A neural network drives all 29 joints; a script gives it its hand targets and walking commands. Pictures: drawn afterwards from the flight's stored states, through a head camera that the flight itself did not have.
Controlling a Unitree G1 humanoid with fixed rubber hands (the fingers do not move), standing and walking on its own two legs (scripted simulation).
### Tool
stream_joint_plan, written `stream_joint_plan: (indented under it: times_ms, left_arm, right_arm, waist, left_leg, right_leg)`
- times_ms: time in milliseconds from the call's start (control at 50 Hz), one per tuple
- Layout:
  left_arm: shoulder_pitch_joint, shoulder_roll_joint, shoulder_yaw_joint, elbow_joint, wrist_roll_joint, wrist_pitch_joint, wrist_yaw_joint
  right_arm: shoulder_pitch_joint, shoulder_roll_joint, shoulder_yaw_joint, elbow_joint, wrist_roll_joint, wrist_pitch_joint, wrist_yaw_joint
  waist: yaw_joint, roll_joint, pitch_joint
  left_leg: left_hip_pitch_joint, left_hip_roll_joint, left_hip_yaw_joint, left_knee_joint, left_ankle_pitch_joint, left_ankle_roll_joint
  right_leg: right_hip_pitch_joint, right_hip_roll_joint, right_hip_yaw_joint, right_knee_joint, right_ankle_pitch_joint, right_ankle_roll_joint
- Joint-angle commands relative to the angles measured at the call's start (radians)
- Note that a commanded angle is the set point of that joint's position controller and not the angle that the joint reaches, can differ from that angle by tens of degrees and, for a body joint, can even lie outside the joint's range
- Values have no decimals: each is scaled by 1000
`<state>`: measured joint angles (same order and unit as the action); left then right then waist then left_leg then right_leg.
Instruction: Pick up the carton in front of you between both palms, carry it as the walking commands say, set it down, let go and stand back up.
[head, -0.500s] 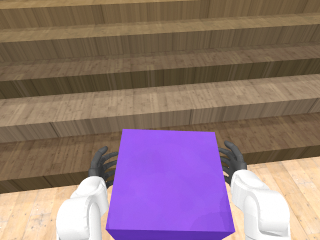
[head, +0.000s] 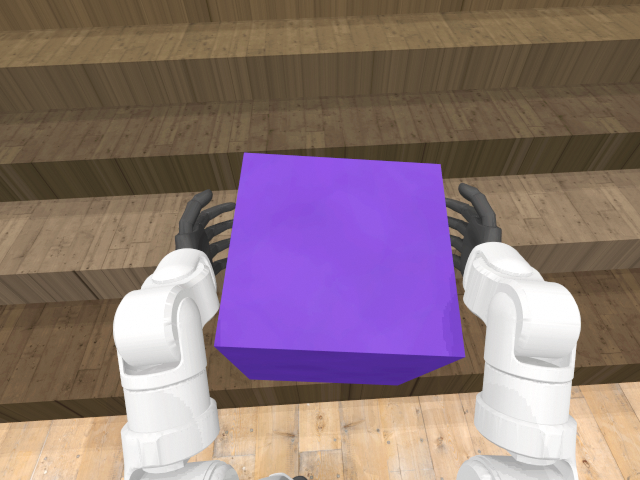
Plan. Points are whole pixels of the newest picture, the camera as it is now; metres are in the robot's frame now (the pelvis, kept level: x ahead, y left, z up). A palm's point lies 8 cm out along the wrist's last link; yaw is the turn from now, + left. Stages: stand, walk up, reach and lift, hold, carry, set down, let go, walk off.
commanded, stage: carry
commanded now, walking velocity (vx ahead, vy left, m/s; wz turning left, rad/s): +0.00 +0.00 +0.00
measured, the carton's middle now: (332, 286) +0.33 +0.01 +0.07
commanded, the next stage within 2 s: none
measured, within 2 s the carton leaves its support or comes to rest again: neither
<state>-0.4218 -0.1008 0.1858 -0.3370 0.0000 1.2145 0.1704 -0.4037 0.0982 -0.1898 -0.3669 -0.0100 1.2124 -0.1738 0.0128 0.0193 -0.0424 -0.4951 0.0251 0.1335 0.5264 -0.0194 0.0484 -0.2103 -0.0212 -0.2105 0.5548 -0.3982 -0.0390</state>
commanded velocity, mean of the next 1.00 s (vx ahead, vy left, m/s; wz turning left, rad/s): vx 0.00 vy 0.00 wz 0.00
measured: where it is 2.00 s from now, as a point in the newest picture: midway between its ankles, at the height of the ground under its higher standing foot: outside the picture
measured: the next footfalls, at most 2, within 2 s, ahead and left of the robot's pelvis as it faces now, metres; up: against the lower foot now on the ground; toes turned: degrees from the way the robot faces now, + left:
right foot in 0.60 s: +0.09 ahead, -0.11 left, +0.00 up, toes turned -7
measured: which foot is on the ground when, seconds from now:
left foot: down 0.00-1.00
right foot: down 0.00-0.50, up 0.52-0.58, down 0.60-1.00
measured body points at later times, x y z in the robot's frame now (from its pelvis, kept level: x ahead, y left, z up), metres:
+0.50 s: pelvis +0.11 -0.02 +0.02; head +0.18 -0.03 +0.46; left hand +0.47 +0.13 +0.11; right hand +0.47 -0.18 +0.11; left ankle +0.11 +0.08 -0.71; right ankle -0.03 -0.10 -0.70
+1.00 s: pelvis +0.16 -0.04 +0.01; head +0.17 -0.04 +0.46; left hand +0.50 +0.11 +0.11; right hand +0.49 -0.20 +0.12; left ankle +0.14 +0.07 -0.72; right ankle +0.05 -0.11 -0.72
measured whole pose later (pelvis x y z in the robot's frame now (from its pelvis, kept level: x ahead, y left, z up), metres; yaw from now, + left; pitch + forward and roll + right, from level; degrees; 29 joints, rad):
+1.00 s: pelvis +0.16 -0.04 +0.01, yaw -2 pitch +4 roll +1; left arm -0.43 -0.10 0.24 -0.10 0.03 1.09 0.15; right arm -0.43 0.16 -0.25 -0.11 -0.08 1.07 -0.15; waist 0.01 -0.03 -0.06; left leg -0.31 0.02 0.12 0.54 -0.24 0.02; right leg -0.14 0.02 -0.09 0.47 -0.36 -0.02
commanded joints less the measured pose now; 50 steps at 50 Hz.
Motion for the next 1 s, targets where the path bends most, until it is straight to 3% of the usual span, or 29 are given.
stream_joint_plan:
  times_ms: [0, 20, 40, 60, 120, 140, 180, 300, 340, 400, 440, 460, 480, 500, 520, 540, 560, 580, 600, 620, 640, 700, 780, 820, 860, 880, 920, 940, 980]
  left_arm:
    - [-520, -527, -522, 23, -172, -9, -12]
    - [-543, -549, -518, 51, -169, -7, -5]
    - [-587, -572, -518, 58, -174, -13, -3]
    - [-652, -605, -522, 53, -183, -22, -2]
    - [-754, -673, -514, 78, -198, -59, -10]
    - [-790, -685, -514, 91, -191, -73, -10]
    - [-772, -707, -522, 112, -197, -89, -14]
    - [-696, -710, -516, 100, -187, -109, -21]
    - [-666, -723, -523, 94, -180, -111, -31]
    - [-632, -760, -552, 84, -173, -119, -53]
    - [-638, -789, -582, 60, -177, -130, -71]
    - [-635, -791, -592, 54, -178, -135, -77]
    - [-624, -785, -598, 50, -176, -140, -79]
    - [-608, -787, -604, 42, -175, -147, -78]
    - [-592, -773, -603, 35, -178, -150, -76]
    - [-562, -756, -594, 42, -171, -151, -74]
    - [-530, -742, -578, 54, -161, -152, -72]
    - [-501, -727, -566, 66, -149, -149, -71]
    - [-493, -711, -565, 79, -133, -150, -69]
    - [-506, -697, -557, 94, -111, -150, -66]
    - [-504, -702, -552, 94, -106, -147, -69]
    - [-549, -721, -568, 78, -134, -146, -76]
    - [-555, -729, -593, 94, -165, -146, -74]
    - [-548, -723, -588, 118, -169, -145, -72]
    - [-566, -733, -593, 126, -176, -143, -72]
    - [-586, -743, -594, 126, -180, -144, -71]
    - [-630, -770, -604, 121, -194, -146, -69]
    - [-641, -777, -605, 130, -197, -146, -68]
    - [-615, -771, -591, 161, -188, -145, -62]
  right_arm:
    - [-522, 542, 541, 69, 200, -8, 14]
    - [-549, 540, 523, 98, 200, -15, 9]
    - [-578, 571, 519, 117, 202, -23, 9]
    - [-620, 607, 510, 127, 208, -31, 14]
    - [-736, 693, 530, 133, 231, -63, 28]
    - [-775, 718, 536, 132, 233, -72, 31]
    - [-764, 731, 536, 147, 229, -89, 28]
    - [-708, 745, 553, 133, 212, -102, 19]
    - [-677, 769, 569, 136, 208, -105, 26]
    - [-631, 824, 603, 151, 197, -112, 45]
    - [-632, 865, 639, 138, 201, -123, 63]
    - [-630, 873, 652, 132, 204, -127, 69]
    - [-623, 874, 662, 127, 206, -132, 73]
    - [-611, 874, 676, 122, 212, -137, 76]
    - [-589, 865, 679, 120, 218, -140, 76]
    - [-584, 848, 683, 108, 221, -144, 74]
    - [-574, 836, 685, 98, 219, -147, 72]
    - [-550, 826, 683, 103, 212, -147, 70]
    - [-557, 818, 682, 111, 201, -144, 70]
    - [-563, 822, 680, 130, 199, -138, 73]
    - [-579, 814, 677, 125, 200, -136, 75]
    - [-612, 831, 672, 147, 216, -135, 73]
    - [-544, 805, 619, 189, 179, -133, 57]
    - [-511, 785, 586, 216, 151, -130, 51]
    - [-508, 773, 562, 239, 128, -133, 46]
    - [-509, 775, 557, 241, 125, -136, 47]
    - [-545, 781, 555, 223, 129, -144, 49]
    - [-560, 780, 557, 219, 131, -145, 49]
    - [-546, 772, 553, 227, 128, -143, 49]
  waist:
    - [-13, 11, -359]
    - [-25, 140, -423]
    - [-32, 187, -445]
    - [-31, 167, -447]
    - [-18, 103, -481]
    - [-16, 47, -483]
    - [-22, 30, -516]
    - [-31, 21, -541]
    - [-30, 9, -520]
    - [-34, -68, -483]
    - [-44, -88, -466]
    - [-54, -53, -468]
    - [-66, 30, -476]
    - [-81, 136, -473]
    - [-98, 140, -478]
    - [-86, 99, -487]
    - [-51, 69, -497]
    - [-29, 60, -486]
    - [-15, -77, -454]
    - [-12, -227, -424]
    - [11, -239, -411]
    - [28, -179, -369]
    - [17, -156, -378]
    - [1, -136, -404]
    - [-1, -3, -448]
    - [-8, 33, -449]
    - [-11, 68, -425]
    - [-13, 70, -410]
    - [-16, 26, -409]
  left_leg:
    - [431, 162, -158, -14, 619, 36]
    - [550, 270, -298, 20, 773, 147]
    - [546, 289, -340, -20, 661, 184]
    - [549, 269, -327, -32, 583, 176]
    - [500, 189, -207, 11, 482, 92]
    - [492, 164, -169, 44, 531, 76]
    - [495, 148, -145, 94, 661, 81]
    - [567, 141, -128, 121, 835, 113]
    - [541, 112, -96, 113, 769, 99]
    - [430, 37, -19, 40, 491, 58]
    - [453, 10, 8, -31, 418, 38]
    - [552, 28, -13, -48, 535, 47]
    - [733, 86, -79, -22, 801, 85]
    - [941, 180, -179, 31, 1087, 151]
    - [987, 234, -226, 51, 1125, 181]
    - [894, 232, -212, 61, 1026, 166]
    - [726, 190, -140, 65, 829, 115]
    - [539, 142, -110, 45, 484, 59]
    - [280, 73, -45, 76, 38, -1]
    - [120, 28, -14, 82, -255, -41]
    - [48, 10, -14, 111, -350, -57]
    - [-20, -7, -27, 157, -379, -65]
    - [132, -7, -16, -15, -200, -66]
    - [327, 24, -23, -84, 72, -50]
    - [506, 143, -101, 58, 606, 20]
    - [536, 175, -119, 66, 711, 41]
    - [523, 178, -125, 61, 713, 40]
    - [500, 163, -122, 53, 632, 30]
    - [422, 123, -103, 63, 438, 7]
  right_leg:
    - [-52, -85, 39, 167, 290, 26]
    - [-136, -30, 101, 213, 33, 48]
    - [-148, -13, 123, 192, -107, 45]
    - [-147, -17, 141, 126, -132, 41]
    - [16, -43, 148, -83, 121, 39]
    - [44, -64, 157, -26, 263, 37]
    - [77, -78, 155, 12, 454, 41]
    - [29, -48, 137, -27, 482, 53]
    - [66, -42, 124, -68, 568, 62]
    - [192, -67, 123, -23, 915, 67]
    - [174, -84, 120, 80, 1054, 74]
    - [80, -73, 116, 127, 959, 84]
    - [-103, -38, 108, 138, 648, 102]
    - [-345, 18, 101, 108, 89, 110]
    - [-396, 10, 144, 10, -111, 99]
    - [-277, -14, 173, -151, -49, 85]
    - [-65, -23, 156, -323, 205, 71]
    - [118, -54, 162, -340, 448, 60]
    - [306, -170, 239, -166, 1044, 48]
    - [425, -252, 269, -59, 1438, -11]
    - [474, -273, 285, -47, 1506, -44]
    - [486, -247, 289, -44, 1454, -68]
    - [389, -188, 223, -17, 1293, -42]
    - [261, -163, 213, 24, 1169, -8]
    - [93, -134, 209, 43, 844, 48]
    - [42, -111, 207, 19, 659, 61]
    - [47, -79, 196, -89, 467, 56]
    - [77, -76, 193, -126, 491, 48]
    - [179, -103, 204, -117, 751, 36]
